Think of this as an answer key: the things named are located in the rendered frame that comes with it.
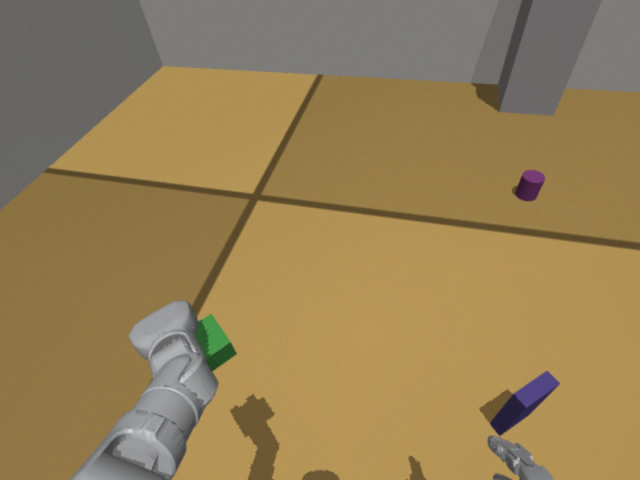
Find right robot hand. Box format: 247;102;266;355
487;436;554;480

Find left robot hand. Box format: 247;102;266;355
129;300;199;360

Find left robot arm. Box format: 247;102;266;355
70;329;218;480

